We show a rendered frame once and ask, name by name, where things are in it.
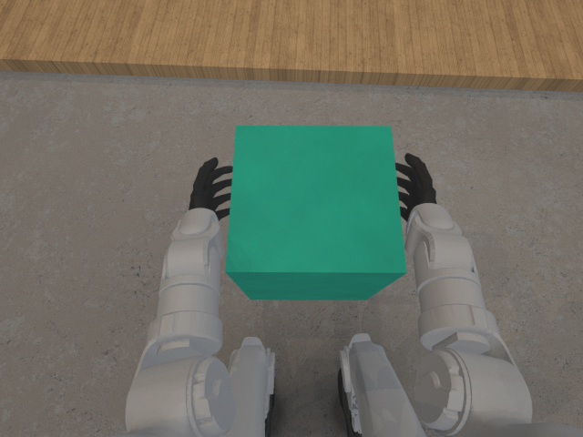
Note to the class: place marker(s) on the robot right forearm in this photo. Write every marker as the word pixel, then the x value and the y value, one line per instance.
pixel 453 311

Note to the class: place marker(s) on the carton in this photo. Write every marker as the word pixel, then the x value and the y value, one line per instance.
pixel 314 213

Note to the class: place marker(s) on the robot left forearm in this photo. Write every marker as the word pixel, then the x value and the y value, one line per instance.
pixel 187 322

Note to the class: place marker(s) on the right robot thigh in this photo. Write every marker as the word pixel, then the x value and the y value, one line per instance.
pixel 384 408

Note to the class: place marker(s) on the left robot upper arm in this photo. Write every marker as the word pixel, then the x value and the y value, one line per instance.
pixel 190 397

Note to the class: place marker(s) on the right robot upper arm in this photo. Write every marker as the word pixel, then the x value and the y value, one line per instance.
pixel 464 394

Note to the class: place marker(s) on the left robot hand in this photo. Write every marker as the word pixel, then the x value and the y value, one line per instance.
pixel 204 191

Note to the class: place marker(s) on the right robot hand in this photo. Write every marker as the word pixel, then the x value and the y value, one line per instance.
pixel 420 189

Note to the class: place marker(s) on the robot right shin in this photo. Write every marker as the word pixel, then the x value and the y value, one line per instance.
pixel 352 402

